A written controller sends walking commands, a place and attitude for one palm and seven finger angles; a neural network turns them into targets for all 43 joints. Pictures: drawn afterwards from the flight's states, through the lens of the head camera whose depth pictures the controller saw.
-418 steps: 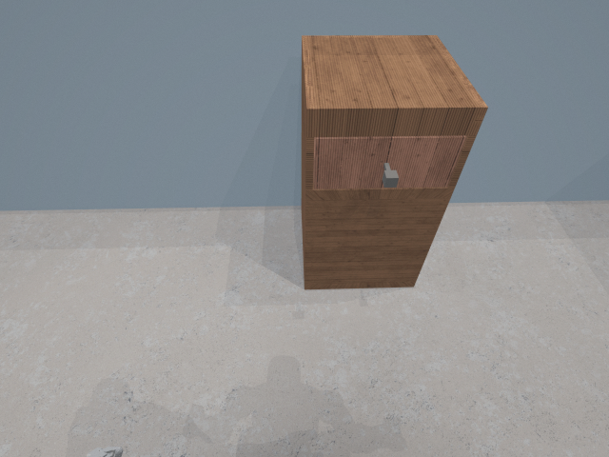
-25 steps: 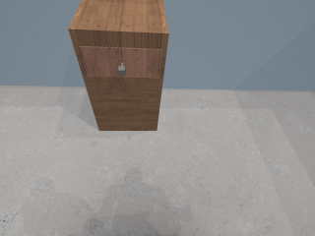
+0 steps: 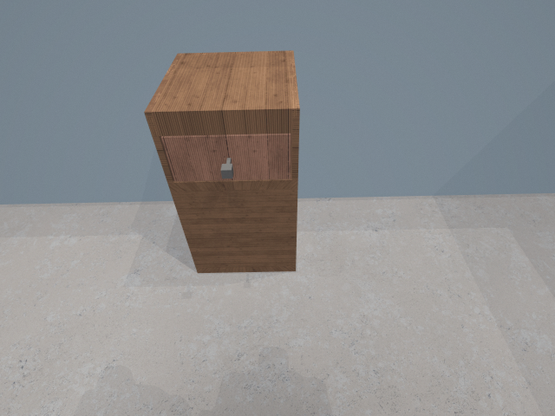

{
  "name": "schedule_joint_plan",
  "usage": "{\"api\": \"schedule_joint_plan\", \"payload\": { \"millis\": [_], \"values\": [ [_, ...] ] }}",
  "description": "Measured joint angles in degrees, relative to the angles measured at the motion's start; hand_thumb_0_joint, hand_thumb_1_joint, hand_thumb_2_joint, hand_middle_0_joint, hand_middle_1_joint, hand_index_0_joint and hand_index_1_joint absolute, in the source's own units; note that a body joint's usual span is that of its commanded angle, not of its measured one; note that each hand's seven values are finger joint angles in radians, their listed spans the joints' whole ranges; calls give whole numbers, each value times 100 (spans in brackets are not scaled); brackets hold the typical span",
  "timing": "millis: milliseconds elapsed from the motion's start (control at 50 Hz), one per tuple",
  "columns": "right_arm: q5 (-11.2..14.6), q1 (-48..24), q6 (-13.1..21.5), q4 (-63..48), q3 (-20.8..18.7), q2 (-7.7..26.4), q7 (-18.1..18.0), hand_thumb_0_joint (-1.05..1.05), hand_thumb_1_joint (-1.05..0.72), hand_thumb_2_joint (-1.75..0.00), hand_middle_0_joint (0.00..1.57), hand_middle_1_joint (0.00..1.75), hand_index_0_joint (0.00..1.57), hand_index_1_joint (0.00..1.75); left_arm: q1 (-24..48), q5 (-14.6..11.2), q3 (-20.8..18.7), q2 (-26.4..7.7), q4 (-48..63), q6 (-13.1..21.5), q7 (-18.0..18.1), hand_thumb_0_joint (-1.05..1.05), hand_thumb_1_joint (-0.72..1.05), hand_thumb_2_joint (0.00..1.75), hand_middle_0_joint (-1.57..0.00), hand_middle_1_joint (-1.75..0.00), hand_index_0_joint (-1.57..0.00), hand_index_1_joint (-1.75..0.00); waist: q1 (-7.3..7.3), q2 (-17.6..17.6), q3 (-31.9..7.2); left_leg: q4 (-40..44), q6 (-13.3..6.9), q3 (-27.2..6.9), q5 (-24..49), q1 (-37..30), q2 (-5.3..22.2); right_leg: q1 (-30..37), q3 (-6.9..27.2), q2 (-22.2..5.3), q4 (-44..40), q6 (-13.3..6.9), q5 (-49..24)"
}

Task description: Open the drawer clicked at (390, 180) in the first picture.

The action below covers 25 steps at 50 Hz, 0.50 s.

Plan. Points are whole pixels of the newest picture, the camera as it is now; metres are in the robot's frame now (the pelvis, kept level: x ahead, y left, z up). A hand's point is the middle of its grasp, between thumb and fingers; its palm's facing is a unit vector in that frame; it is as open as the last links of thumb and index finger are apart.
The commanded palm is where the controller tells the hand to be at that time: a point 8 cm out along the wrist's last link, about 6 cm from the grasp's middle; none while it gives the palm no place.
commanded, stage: take the last steps up to it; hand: left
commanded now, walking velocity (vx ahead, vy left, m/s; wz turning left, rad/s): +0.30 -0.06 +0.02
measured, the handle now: (227, 167) +0.84 +0.20 -0.15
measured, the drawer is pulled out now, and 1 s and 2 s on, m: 0.00 0.00 0.00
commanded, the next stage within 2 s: come to a stop and stand still in 0.84 s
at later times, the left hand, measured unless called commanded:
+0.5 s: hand out of the picture +0.02 +0.15 -0.18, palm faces +0.12 -0.99 -0.09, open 7.4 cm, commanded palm none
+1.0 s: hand (228, 304) +0.38 +0.13 -0.16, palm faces -0.01 -0.97 -0.22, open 7.3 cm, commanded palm none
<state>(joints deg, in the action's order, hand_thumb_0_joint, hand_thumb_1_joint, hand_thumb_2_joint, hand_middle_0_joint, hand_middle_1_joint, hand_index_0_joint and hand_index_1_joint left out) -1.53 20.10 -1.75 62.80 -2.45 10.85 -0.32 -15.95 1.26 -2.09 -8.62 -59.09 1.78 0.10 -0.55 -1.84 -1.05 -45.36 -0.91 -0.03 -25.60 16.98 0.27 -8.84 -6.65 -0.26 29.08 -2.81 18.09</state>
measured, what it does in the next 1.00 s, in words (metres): walks ahead: left foot, then right foot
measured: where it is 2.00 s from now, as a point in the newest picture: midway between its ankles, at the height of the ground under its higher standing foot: outside the picture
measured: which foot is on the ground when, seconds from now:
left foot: up 0.00-0.40, down 0.42-0.92, up 0.94-1.00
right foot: down 0.00-0.42, up 0.44-0.90, down 0.92-1.00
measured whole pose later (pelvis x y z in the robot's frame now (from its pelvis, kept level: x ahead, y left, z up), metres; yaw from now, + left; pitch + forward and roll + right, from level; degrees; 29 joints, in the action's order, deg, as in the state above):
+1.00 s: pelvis +0.30 -0.05 -0.01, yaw -1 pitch -1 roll +1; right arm -1.3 21.4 -0.6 64.4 -2.7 9.6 -0.3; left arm -10.4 1.1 -2.5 -8.6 -58.3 2.9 -0.5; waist -2.2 -2.7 3.0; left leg -53.4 -0.4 3.6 -28.5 16.4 4.3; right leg -18.4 -8.4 -2.5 33.0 -3.2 13.5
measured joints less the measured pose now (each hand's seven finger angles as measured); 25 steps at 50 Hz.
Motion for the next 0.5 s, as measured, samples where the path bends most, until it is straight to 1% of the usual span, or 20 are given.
{"api": "schedule_joint_plan", "payload": {
  "millis": [40, 80, 120, 160, 220, 280, 340, 380, 400, 420, 440, 480, 500],
  "values": [
    [-22, 37, -56, 83, -45, 16, 54, 0, -92, -90, 20, 30, 20, 30, -225, -15, -5, 28, -75, 59, 34, 0, 93, 89, -20, -30, -20, -30, 44, 28, -15, -848, 29, 92, 237, 449, 99, 214, -5, 33, -303, -63, -42],
    [-39, 19, -42, 80, -98, 44, 82, 1, -92, -90, 20, 30, 20, 30, -436, -27, 18, 82, -215, 75, 55, 0, 92, 89, -20, -30, -20, -30, 14, 19, 22, -1320, 87, 146, 629, 837, 233, 431, -30, 66, -619, -66, -145],
    [-48, -25, -6, 54, -129, 61, 87, 1, -92, -90, 20, 30, 20, 30, -635, -33, 52, 156, -367, 98, 69, 0, 92, 89, -20, -30, -20, -30, -18, 1, 73, -1516, 150, 164, 954, 1149, 363, 617, -68, 105, -865, -75, -198],
    [-45, -101, 18, 35, -141, 57, 90, 1, -92, -90, 20, 30, 20, 30, -824, -31, 86, 237, -513, 132, 80, 0, 92, 89, -20, -30, -20, -30, -18, 2, 122, -1518, 199, 185, 1145, 1373, 471, 769, -91, 135, -1028, -83, -197],
    [-34, -284, 38, 13, -137, 20, 101, 1, -91, -90, 20, 30, 20, 30, -1071, -18, 126, 359, -701, 182, 92, 0, 91, 89, -20, -30, -20, -30, 33, 13, 191, -1261, 235, 254, 1285, 1565, 586, 950, -110, 165, -1149, -70, -117],
    [-13, -556, 66, -22, -106, -57, 120, 1, -92, -90, 19, 30, 20, 30, -1254, -5, 157, 451, -847, 205, 104, 0, 91, 89, -20, -30, -20, -30, 131, 46, 273, -695, 207, 385, 1330, 1552, 623, 1107, -117, 170, -1162, -28, 34],
    [5, -884, 123, -97, -84, -132, 110, 1, -93, -90, 19, 30, 20, 30, -1377, 4, 162, 502, -948, 195, 115, 0, 91, 89, -20, -30, -20, -30, 247, 92, 364, -19, 110, 538, 1293, 1351, 558, 1254, -122, 155, -1086, 49, 252],
    [12, -1091, 194, -175, -56, -183, 112, 1, -93, -90, 19, 30, 20, 30, -1439, 8, 149, 504, -1000, 176, 117, 0, 91, 89, -20, -30, -20, -30, 312, 158, 414, 410, 9, 658, 1219, 1101, 454, 1317, -115, 110, -909, 120, 477],
    [7, -1180, 252, -227, -38, -213, 101, 1, -93, -90, 19, 30, 20, 30, -1475, 3, 141, 501, -1021, 165, 113, 0, 91, 89, -20, -30, -20, -30, 327, 209, 433, 673, -42, 730, 1257, 911, 372, 1301, -97, 60, -702, 163, 649],
    [-5, -1249, 335, -293, -17, -228, 87, 0, -93, -90, 19, 30, 20, 30, -1525, -9, 134, 513, -1037, 151, 107, 0, 90, 89, -20, -30, -20, -30, 334, 228, 437, 995, -106, 785, 1369, 657, 311, 1186, -57, 16, -290, 183, 867],
    [-30, -1317, 434, -350, -11, -249, 58, 0, -93, -90, 20, 30, 20, 30, -1521, -33, 125, 524, -1057, 114, 91, 0, 90, 89, -20, -30, -20, -30, 304, 239, 455, 1023, -191, 822, 1604, 597, 300, 905, -35, -46, 434, 179, 1043],
    [-14, -1371, 547, -425, 17, -324, 5, 0, -92, -90, 20, 30, 20, 30, -1344, -56, 116, 466, -1046, -8, 48, 0, 90, 89, -20, -30, -20, -30, 288, 330, 513, 757, -275, 935, 1327, 516, 257, 143, 227, -130, 2239, 130, 1145],
    [-2, -1340, 559, -435, 30, -354, -13, 0, -92, -90, 20, 30, 20, 30, -1233, -51, 96, 422, -1013, -56, 34, 0, 90, 89, -20, -30, -20, -30, 283, 350, 491, 790, -282, 982, 1198, 400, 242, -239, 303, -155, 2948, 119, 1058]
  ]
}}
